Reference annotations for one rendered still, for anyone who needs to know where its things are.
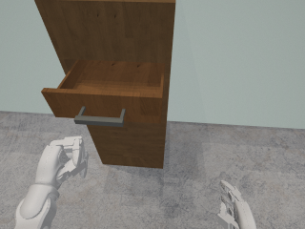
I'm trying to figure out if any drawer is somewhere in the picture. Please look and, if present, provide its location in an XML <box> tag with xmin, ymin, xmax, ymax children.
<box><xmin>41</xmin><ymin>59</ymin><xmax>165</xmax><ymax>124</ymax></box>

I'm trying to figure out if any cabinet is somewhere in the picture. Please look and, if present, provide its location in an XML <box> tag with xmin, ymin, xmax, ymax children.
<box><xmin>34</xmin><ymin>0</ymin><xmax>176</xmax><ymax>169</ymax></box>

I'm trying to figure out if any handle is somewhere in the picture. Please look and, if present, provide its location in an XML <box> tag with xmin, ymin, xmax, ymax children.
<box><xmin>74</xmin><ymin>106</ymin><xmax>126</xmax><ymax>127</ymax></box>

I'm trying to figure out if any robot left forearm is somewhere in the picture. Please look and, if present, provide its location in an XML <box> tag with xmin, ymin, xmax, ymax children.
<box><xmin>13</xmin><ymin>183</ymin><xmax>60</xmax><ymax>229</ymax></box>

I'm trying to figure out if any right robot hand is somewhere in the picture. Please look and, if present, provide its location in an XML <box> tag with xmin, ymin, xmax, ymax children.
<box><xmin>217</xmin><ymin>180</ymin><xmax>257</xmax><ymax>229</ymax></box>

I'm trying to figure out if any left robot hand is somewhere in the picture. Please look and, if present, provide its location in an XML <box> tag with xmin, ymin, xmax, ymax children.
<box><xmin>34</xmin><ymin>135</ymin><xmax>89</xmax><ymax>190</ymax></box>

